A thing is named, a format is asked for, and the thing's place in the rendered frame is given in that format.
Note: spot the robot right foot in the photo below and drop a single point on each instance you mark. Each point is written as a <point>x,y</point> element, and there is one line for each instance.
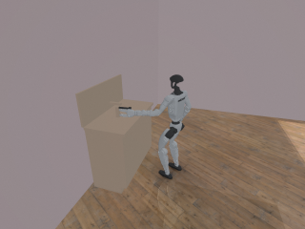
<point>178,167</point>

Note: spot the right robot forearm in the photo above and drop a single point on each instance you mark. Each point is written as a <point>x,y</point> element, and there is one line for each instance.
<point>185,113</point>

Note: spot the robot left hand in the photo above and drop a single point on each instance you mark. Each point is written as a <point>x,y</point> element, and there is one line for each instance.
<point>129,112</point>

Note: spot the tap lever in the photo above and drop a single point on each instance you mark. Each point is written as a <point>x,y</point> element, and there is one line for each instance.
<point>126,108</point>

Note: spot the robot left upper arm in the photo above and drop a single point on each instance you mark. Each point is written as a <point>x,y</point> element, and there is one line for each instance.
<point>167,101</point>

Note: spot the left robot shin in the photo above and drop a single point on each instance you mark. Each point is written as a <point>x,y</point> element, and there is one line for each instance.
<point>164,159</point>

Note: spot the counter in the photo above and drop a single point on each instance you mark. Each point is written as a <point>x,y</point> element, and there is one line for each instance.
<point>116,144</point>

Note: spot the robot right upper arm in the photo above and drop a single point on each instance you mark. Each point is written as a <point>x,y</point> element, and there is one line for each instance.
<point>187,101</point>

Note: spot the left robot forearm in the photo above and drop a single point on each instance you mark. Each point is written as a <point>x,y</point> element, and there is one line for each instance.
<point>146,113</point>

